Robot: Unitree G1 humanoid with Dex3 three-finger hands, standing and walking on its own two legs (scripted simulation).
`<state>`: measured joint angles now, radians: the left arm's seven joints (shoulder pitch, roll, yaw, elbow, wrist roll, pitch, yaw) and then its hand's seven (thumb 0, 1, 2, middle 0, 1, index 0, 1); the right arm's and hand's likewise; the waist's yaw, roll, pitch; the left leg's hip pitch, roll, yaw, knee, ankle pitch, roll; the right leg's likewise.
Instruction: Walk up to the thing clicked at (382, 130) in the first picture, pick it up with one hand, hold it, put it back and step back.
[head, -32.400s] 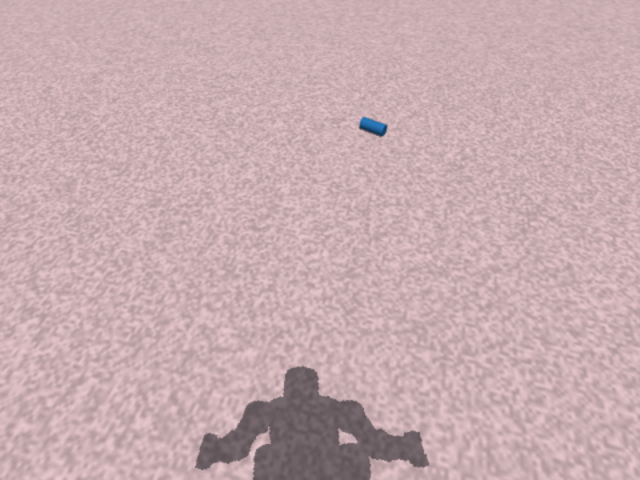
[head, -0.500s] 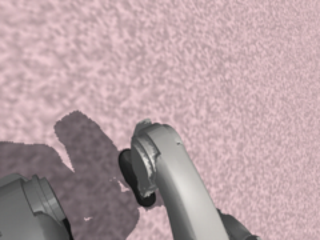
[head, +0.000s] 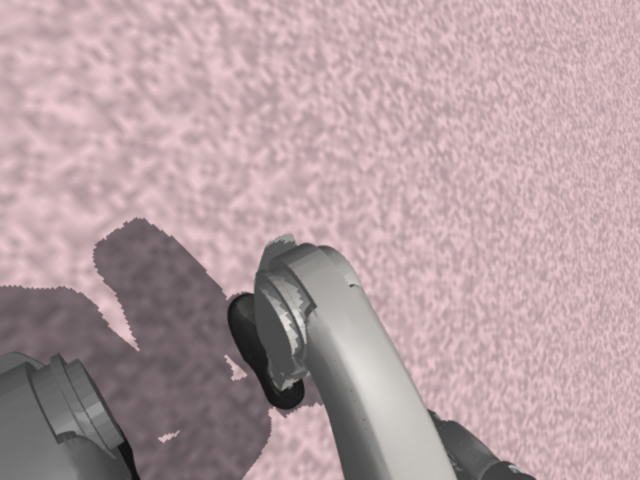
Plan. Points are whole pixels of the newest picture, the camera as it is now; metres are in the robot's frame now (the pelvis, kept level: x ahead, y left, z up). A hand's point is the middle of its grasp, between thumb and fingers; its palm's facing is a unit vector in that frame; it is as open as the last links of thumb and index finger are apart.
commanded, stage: open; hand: left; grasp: from above
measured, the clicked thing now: out of the picture +0.51 +0.27 -0.28
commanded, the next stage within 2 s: withdraw in 0.82 s
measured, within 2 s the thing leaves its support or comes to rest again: rests again in 0.26 s
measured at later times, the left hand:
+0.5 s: hand out of the picture +0.51 +0.27 -0.26, palm faces -0.46 -0.09 -0.88, open 11.1 cm
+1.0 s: hand out of the picture +0.50 +0.27 -0.26, palm faces -0.46 -0.09 -0.88, open 12.8 cm
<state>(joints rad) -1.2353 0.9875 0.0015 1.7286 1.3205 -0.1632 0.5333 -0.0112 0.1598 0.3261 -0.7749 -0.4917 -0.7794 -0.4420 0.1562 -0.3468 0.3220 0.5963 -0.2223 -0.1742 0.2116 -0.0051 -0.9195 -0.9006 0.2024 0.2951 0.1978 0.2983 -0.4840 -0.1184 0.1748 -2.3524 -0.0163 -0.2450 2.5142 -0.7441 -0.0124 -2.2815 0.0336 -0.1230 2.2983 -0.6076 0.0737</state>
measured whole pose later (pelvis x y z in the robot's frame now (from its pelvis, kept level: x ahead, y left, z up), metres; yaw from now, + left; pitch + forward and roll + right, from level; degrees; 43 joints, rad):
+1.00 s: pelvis -0.01 +0.00 +0.00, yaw -1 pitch +32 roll -16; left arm -1.22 1.03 0.00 1.68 1.31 -0.17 0.51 0.00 -0.28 0.84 -0.26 -0.85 -0.26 -0.86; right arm 0.15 -0.34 0.36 0.58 -0.23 -0.15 0.19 -0.01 -0.91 -0.90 0.20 0.30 0.20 0.30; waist -0.49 -0.13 0.20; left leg -2.36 -0.01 -0.26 2.50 -0.73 -0.01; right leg -2.27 0.03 -0.14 2.27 -0.59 0.07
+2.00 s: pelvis +0.00 -0.01 +0.02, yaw +6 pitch +37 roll -8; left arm -1.23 0.78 -0.02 1.47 1.22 -0.02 0.33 0.00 -0.41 0.93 -0.24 -0.87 -0.21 -0.90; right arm 0.23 -0.27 0.16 0.66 -0.13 0.01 0.10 0.00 -0.92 -0.90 0.20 0.30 0.20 0.30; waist -0.37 0.01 -0.03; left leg -2.36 -0.03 -0.14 2.39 -0.68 -0.02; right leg -2.33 0.00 -0.04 2.27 -0.59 0.05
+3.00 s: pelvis +0.04 -0.01 +0.33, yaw +13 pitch +19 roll -3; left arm 0.11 0.24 0.03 0.23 0.00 0.37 0.11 0.01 0.90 0.90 -0.21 -0.30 -0.21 -0.30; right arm 0.20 -0.20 0.04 0.58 0.04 -0.09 -0.10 0.01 -0.91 -0.90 0.20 0.30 0.20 0.30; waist -0.09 0.03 -0.18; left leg -1.11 0.02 -0.08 1.32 -0.55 -0.03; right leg -1.10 -0.02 -0.04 1.26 -0.50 0.02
